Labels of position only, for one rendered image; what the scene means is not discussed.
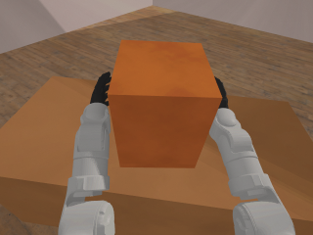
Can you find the robot right forearm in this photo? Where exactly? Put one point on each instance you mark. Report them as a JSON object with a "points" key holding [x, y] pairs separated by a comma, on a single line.
{"points": [[246, 177]]}

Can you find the left robot upper arm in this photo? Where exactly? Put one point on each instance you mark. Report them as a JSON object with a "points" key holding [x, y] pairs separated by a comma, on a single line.
{"points": [[88, 218]]}

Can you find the carton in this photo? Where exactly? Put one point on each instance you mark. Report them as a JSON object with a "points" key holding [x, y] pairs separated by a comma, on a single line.
{"points": [[163, 99]]}

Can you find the right robot hand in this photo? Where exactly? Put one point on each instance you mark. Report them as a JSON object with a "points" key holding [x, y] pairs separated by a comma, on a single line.
{"points": [[224, 101]]}

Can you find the pedestal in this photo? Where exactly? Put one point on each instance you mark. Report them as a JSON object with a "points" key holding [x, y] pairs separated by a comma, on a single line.
{"points": [[36, 161]]}

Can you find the left robot hand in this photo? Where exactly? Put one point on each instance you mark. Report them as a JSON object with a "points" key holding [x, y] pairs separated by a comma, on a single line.
{"points": [[99, 94]]}

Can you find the robot left forearm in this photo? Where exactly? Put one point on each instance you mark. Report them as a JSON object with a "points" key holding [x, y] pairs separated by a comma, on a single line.
{"points": [[90, 156]]}

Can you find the right robot upper arm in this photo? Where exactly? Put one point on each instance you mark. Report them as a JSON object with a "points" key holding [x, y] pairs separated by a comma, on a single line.
{"points": [[262, 217]]}

